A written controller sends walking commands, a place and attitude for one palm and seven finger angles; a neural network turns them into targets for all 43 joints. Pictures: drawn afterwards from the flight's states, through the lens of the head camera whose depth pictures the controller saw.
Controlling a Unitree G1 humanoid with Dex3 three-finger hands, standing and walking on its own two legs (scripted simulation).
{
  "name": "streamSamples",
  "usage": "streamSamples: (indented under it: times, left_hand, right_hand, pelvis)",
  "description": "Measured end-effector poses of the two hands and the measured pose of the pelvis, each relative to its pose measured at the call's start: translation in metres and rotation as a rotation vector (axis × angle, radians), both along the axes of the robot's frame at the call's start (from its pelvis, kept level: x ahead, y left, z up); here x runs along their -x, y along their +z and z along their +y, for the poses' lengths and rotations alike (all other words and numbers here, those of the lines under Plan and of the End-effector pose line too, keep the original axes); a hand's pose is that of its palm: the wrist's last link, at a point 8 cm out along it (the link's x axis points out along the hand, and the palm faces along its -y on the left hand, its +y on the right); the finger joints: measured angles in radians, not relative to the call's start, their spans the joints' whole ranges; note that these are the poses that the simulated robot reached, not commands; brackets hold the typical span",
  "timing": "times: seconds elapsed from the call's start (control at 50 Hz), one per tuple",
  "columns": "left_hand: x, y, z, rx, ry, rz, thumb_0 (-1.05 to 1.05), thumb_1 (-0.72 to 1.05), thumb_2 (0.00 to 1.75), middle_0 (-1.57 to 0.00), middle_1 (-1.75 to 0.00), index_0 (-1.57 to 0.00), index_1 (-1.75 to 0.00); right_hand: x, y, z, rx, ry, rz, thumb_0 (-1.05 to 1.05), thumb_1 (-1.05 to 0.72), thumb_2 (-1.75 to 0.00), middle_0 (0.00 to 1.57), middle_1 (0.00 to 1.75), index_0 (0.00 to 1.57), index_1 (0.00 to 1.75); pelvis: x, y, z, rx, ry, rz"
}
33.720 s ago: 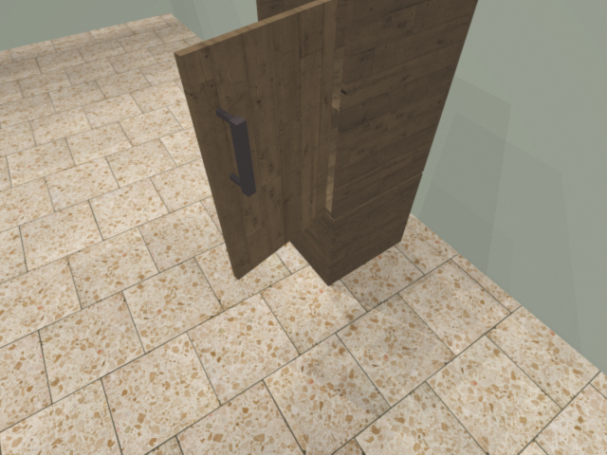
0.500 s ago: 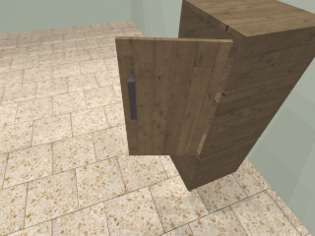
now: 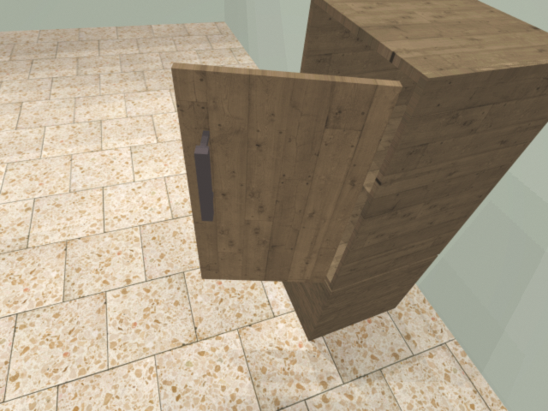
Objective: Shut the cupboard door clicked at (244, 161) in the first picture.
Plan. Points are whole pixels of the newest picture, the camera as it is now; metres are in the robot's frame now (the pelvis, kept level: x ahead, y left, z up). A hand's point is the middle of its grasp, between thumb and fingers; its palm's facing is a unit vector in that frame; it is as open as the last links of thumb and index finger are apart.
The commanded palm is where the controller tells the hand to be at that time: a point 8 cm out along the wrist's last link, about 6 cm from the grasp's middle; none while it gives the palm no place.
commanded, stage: shuffle to correct the standing spot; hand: left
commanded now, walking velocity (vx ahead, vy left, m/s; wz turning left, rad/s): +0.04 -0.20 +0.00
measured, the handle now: (206, 178) +0.47 +0.15 +0.06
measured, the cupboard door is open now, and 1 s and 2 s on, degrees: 69 69 69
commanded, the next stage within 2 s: come to a stop and stand still in 0.10 s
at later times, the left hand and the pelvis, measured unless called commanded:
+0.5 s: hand out of the picture +0.08 +0.09 -0.18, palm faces +0.07 -0.98 -0.20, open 7.2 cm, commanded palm none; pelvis +0.03 -0.09 -0.01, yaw +1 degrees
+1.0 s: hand out of the picture -0.02 +0.17 -0.18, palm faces +0.03 -0.98 -0.20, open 7.4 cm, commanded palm none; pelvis -0.02 -0.01 +0.00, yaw -1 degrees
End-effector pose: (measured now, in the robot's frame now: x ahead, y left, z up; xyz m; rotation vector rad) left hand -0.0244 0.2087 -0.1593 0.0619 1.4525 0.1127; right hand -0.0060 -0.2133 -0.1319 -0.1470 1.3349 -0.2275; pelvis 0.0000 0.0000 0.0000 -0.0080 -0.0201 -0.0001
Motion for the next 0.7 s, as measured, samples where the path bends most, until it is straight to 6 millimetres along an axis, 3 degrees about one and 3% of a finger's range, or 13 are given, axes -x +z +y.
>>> streamSamples:
  times: [0.1, 0.18, 0.28, 0.38, 0.46, 0.6, 0.7]
  left_hand:
    - [-0.052, 0.013, 0.000, -0.061, -0.023, -0.092, 0.01, 0.93, 0.90, -0.19, -0.30, -0.20, -0.30]
    - [-0.087, 0.019, -0.011, -0.117, -0.057, -0.145, 0.01, 0.93, 0.90, -0.19, -0.30, -0.19, -0.30]
    - [-0.108, 0.021, -0.038, -0.154, -0.062, -0.194, 0.01, 0.92, 0.90, -0.19, -0.30, -0.19, -0.30]
    - [-0.108, 0.019, -0.070, -0.115, -0.045, -0.192, 0.00, 0.92, 0.90, -0.19, -0.30, -0.19, -0.30]
    - [-0.104, 0.013, -0.075, -0.104, -0.013, -0.195, 0.00, 0.94, 0.90, -0.20, -0.30, -0.20, -0.30]
    - [-0.071, 0.001, -0.054, -0.093, 0.039, -0.160, 0.00, 0.92, 0.90, -0.20, -0.30, -0.20, -0.30]
    - [-0.044, -0.009, -0.025, -0.076, 0.051, -0.107, 0.00, 0.92, 0.90, -0.20, -0.30, -0.20, -0.30]
  right_hand:
    - [0.004, -0.003, -0.020, -0.030, -0.028, 0.048, 0.00, -0.90, -0.90, 0.21, 0.30, 0.21, 0.30]
    - [0.005, -0.016, -0.052, -0.046, -0.065, 0.081, 0.00, -0.90, -0.90, 0.21, 0.30, 0.21, 0.30]
    - [-0.008, -0.029, -0.099, -0.023, -0.054, 0.118, 0.00, -0.90, -0.90, 0.21, 0.30, 0.21, 0.29]
    - [-0.038, -0.016, -0.124, 0.006, -0.028, 0.063, 0.00, -0.91, -0.90, 0.20, 0.30, 0.20, 0.29]
    - [-0.063, -0.009, -0.125, 0.016, 0.017, 0.026, 0.00, -0.91, -0.90, 0.20, 0.29, 0.20, 0.29]
    - [-0.101, 0.001, -0.098, 0.021, 0.095, -0.071, 0.00, -0.91, -0.90, 0.20, 0.29, 0.20, 0.29]
    - [-0.101, 0.005, -0.064, 0.019, 0.107, -0.148, 0.00, -0.91, -0.90, 0.20, 0.30, 0.20, 0.29]
  pelvis:
    - [-0.009, 0.003, -0.023, 0.002, -0.009, 0.010]
    - [-0.019, -0.005, -0.050, -0.006, -0.016, 0.013]
    - [-0.027, -0.013, -0.076, 0.006, -0.008, 0.012]
    - [-0.035, -0.005, -0.088, 0.008, -0.002, 0.009]
    - [-0.034, -0.005, -0.091, 0.012, 0.010, 0.008]
    - [-0.019, -0.007, -0.074, 0.013, 0.023, 0.005]
    - [-0.007, -0.011, -0.050, 0.006, 0.013, -0.014]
